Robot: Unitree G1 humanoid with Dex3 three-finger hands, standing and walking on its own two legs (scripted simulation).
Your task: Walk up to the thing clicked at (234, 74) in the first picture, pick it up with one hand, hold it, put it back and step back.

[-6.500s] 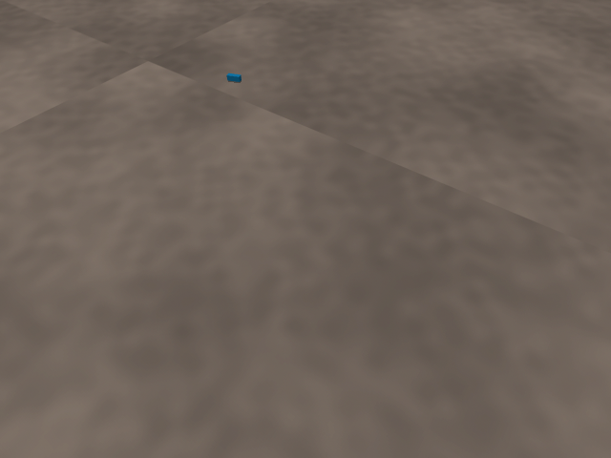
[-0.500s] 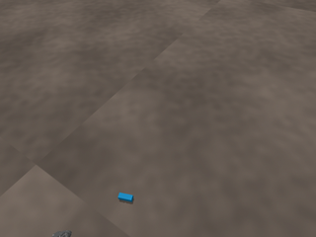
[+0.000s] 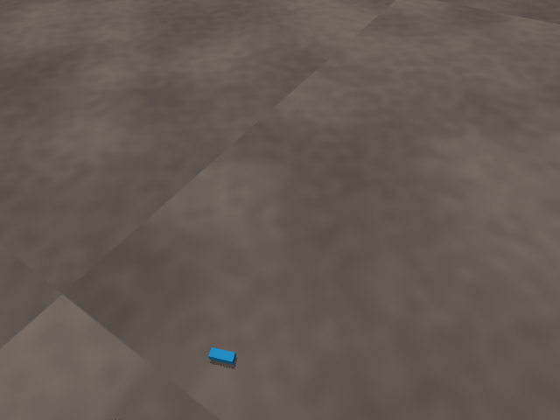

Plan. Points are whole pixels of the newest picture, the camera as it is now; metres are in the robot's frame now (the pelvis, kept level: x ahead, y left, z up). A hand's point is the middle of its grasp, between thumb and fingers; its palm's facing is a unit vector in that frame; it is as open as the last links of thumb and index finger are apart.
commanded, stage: walk up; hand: left
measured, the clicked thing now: (222, 356) +0.43 +0.23 -0.76
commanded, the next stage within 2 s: stand in 0.86 s
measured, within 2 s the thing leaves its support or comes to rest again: neither
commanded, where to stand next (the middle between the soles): +0.06 -0.03 m, yaw +1 degrees
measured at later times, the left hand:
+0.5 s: hand out of the picture +0.08 +0.25 -0.16, palm faces -0.01 -0.95 -0.31, open 7.4 cm
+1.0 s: hand out of the picture +0.09 +0.25 -0.15, palm faces -0.02 -0.94 -0.33, open 7.4 cm
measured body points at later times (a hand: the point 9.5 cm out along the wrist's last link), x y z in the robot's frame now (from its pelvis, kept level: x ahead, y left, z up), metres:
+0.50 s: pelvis +0.01 +0.00 +0.00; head +0.01 +0.00 +0.45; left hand +0.08 +0.30 -0.14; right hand +0.09 -0.30 -0.13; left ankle +0.01 +0.12 -0.75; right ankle +0.01 -0.12 -0.75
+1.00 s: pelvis +0.01 +0.00 +0.00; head +0.01 +0.00 +0.45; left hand +0.09 +0.30 -0.13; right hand +0.09 -0.30 -0.13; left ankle +0.01 +0.12 -0.75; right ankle +0.01 -0.12 -0.75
